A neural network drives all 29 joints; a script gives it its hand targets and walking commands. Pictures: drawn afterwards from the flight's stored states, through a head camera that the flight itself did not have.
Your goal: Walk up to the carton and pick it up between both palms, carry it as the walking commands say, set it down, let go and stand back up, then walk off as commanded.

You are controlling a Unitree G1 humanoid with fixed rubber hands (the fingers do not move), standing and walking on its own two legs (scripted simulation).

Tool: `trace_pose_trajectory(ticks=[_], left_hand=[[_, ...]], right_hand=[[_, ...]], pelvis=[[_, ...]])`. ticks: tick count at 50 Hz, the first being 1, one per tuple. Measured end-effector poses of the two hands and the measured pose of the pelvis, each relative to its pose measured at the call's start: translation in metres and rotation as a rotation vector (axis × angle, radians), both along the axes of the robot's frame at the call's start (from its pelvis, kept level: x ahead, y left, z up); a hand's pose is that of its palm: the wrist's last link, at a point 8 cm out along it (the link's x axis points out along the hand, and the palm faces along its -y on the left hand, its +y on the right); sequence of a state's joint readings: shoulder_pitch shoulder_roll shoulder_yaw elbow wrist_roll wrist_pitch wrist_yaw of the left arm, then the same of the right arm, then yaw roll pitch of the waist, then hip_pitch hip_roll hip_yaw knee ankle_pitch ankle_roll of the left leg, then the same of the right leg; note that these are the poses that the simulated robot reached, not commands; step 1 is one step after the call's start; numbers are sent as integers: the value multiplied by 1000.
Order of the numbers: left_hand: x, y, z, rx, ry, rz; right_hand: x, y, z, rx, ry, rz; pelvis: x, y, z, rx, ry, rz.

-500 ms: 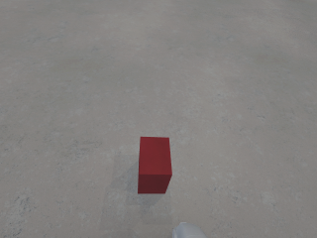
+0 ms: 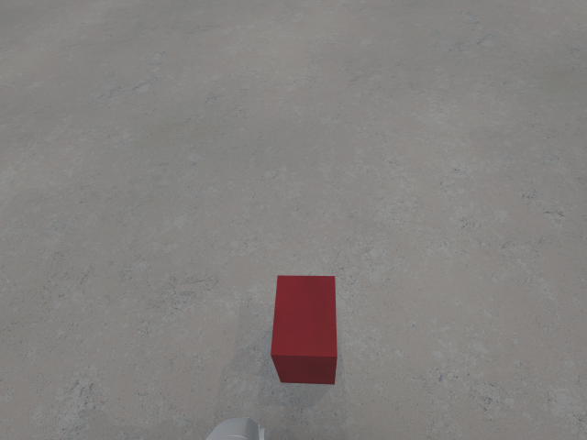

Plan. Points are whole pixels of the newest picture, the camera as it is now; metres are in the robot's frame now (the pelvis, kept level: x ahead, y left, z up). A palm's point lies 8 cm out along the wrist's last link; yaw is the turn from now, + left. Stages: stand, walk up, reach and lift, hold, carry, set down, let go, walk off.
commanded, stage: walk up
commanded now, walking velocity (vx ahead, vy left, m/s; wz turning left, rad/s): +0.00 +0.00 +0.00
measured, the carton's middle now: (306, 331) +0.49 +0.03 -0.64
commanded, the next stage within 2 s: stand in 1.66 s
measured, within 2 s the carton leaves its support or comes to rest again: neither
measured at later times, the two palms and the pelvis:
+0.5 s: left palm out of the picture +0.02 +0.26 -0.15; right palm out of the picture +0.08 -0.19 -0.14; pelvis +0.01 +0.03 -0.01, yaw +0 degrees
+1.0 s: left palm out of the picture +0.07 +0.19 -0.13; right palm out of the picture +0.08 -0.28 -0.16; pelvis +0.06 -0.04 +0.00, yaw -2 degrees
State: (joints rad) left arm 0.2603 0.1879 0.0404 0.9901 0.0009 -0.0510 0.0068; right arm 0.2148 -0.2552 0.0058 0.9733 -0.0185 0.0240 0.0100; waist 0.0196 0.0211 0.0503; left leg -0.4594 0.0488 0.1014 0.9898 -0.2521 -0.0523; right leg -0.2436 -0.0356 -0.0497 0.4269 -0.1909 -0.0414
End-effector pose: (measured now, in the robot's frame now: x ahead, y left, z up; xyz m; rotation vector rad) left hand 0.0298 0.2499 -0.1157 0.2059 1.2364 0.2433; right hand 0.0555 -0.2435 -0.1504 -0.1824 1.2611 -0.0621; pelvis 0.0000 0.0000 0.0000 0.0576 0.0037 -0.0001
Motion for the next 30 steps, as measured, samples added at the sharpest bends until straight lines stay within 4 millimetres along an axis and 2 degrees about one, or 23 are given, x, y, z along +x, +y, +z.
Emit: trace_pose_trajectory(ticks=[5,8,12,17,21,30], left_hand=[[5,1,-10,-38,34,8],[7,9,-21,-65,54,10],[7,17,-31,-98,59,12],[-3,16,-39,-126,91,23],[-10,15,-39,-122,111,28],[-17,15,-31,-91,127,30]], right_hand=[[21,15,3,-6,-11,-4],[28,27,5,-22,-26,-8],[30,42,12,-41,-34,-13],[28,55,15,-36,-37,-19],[25,58,13,-23,-35,-24],[13,52,7,-12,-26,-35]], pelvis=[[10,12,-1,-22,18,-1],[15,24,-5,-53,19,-5],[15,35,-6,-61,12,0],[14,38,-6,-58,9,4],[12,37,-6,-56,7,4],[9,31,-5,-50,-2,2]])
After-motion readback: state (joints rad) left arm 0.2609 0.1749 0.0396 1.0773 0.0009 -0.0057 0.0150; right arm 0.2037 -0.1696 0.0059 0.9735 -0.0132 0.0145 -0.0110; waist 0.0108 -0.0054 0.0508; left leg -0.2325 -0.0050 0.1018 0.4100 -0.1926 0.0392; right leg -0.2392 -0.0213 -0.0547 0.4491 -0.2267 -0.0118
